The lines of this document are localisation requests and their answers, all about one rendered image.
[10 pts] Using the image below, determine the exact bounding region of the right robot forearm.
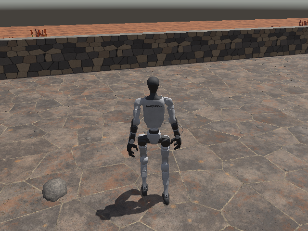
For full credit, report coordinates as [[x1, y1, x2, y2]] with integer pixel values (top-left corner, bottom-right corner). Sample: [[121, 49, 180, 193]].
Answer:
[[171, 117, 180, 139]]

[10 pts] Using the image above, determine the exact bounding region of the robot right foot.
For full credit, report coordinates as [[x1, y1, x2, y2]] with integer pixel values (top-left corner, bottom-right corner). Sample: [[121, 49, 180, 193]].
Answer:
[[162, 192, 169, 205]]

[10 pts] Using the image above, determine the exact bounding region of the robot right upper arm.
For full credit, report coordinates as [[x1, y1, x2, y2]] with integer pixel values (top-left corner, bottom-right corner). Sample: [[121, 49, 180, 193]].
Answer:
[[164, 97, 176, 124]]

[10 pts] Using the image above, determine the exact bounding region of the right robot hand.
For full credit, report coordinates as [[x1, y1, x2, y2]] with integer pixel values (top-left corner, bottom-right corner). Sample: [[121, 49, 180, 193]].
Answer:
[[170, 138, 181, 150]]

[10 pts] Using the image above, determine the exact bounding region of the robot left upper arm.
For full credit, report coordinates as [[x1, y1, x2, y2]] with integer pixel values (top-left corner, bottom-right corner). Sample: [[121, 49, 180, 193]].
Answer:
[[133, 98, 143, 126]]

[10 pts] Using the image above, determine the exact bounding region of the left robot hand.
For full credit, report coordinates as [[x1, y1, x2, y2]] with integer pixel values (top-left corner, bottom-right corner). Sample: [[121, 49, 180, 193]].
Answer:
[[127, 143, 138, 157]]

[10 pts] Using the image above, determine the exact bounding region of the left robot forearm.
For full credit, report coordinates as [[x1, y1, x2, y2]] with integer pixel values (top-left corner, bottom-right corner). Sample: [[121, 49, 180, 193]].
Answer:
[[128, 119, 138, 144]]

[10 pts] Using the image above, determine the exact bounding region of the humanoid robot head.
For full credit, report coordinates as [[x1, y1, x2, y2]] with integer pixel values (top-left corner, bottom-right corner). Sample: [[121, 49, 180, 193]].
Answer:
[[146, 77, 162, 100]]

